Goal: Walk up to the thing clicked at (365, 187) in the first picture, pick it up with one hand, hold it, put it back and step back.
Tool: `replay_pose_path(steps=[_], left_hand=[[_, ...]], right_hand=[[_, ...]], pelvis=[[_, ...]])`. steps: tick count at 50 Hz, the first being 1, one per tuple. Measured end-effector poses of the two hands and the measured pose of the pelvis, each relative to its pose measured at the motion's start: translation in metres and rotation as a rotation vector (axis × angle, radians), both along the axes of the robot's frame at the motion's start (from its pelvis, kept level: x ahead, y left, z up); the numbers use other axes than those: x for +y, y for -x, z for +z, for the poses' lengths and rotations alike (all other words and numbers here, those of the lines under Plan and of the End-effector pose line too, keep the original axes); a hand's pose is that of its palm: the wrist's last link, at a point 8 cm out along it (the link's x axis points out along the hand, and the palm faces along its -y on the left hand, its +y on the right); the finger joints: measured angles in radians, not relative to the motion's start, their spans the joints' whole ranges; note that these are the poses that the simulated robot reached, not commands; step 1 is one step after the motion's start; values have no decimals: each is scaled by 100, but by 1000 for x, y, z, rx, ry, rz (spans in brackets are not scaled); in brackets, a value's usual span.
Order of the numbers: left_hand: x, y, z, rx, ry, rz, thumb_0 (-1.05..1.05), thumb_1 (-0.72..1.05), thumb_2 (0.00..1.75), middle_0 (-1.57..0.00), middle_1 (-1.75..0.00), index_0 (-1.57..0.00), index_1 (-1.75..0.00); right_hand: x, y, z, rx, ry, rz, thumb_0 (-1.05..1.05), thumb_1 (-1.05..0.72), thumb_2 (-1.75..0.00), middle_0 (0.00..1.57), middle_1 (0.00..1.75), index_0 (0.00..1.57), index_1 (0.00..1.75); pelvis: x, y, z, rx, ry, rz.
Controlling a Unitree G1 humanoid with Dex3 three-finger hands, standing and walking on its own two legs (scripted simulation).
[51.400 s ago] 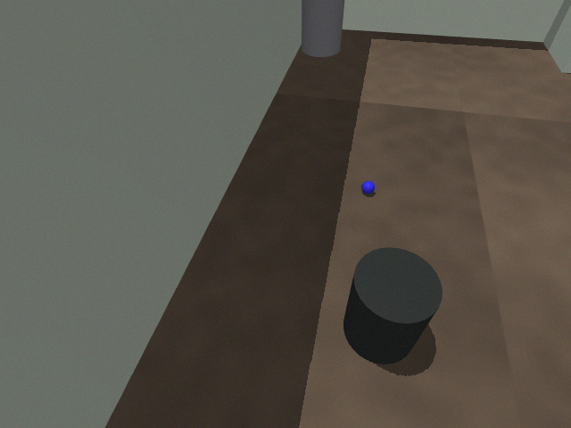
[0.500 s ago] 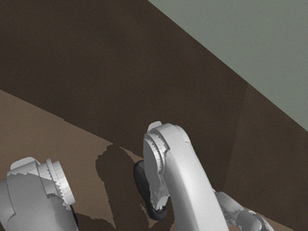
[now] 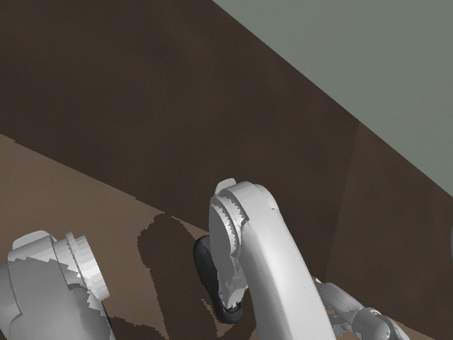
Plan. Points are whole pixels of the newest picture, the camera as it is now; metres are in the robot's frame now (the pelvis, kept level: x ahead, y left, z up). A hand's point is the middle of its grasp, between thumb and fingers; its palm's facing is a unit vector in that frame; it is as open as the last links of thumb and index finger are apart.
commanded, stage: close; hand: left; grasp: from above
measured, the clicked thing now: out of the picture +0.40 +0.37 -0.26
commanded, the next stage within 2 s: settle in 1.16 s
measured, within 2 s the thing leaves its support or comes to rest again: leaves its support in 1.56 s
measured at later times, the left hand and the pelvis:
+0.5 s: hand out of the picture +0.38 +0.36 -0.25, palm faces -0.44 -0.19 -0.88, open 11.3 cm; pelvis +0.00 +0.00 +0.00, yaw +0 degrees
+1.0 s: hand out of the picture +0.39 +0.37 -0.25, palm faces -0.44 -0.21 -0.88, open 8.4 cm; pelvis +0.00 +0.00 +0.00, yaw +0 degrees
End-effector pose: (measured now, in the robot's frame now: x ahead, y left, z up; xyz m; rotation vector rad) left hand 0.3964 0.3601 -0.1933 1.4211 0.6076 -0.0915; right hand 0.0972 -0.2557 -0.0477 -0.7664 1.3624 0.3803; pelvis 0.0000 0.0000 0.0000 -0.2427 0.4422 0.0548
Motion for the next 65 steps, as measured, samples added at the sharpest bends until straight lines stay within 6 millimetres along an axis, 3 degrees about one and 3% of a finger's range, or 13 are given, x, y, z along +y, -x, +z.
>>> replay_pose_path(steps=[16,34,45,65], left_hand=[[10,5,-1,52,17,45,0,-23,79,-18,-104,-25,-97],[-1,-2,2,1,3,-12,0,7,67,-35,-103,-46,-91],[11,0,3,31,7,58,0,24,55,-46,-99,-59,-84],[11,2,5,18,16,10,2,25,40,-63,-88,-69,-71]], right_hand=[[4,8,-2,3,-21,-24,0,-89,-90,20,29,20,30],[3,0,1,-19,-9,5,0,-89,-90,20,29,20,30],[2,2,3,-19,-6,-11,0,-89,-90,20,29,20,30],[3,6,-2,11,5,-8,0,-90,-90,20,29,20,30]], pelvis=[[0,1,1,-1,-3,3],[0,2,1,-7,1,1],[0,1,2,5,1,3],[-1,2,2,2,-1,3]])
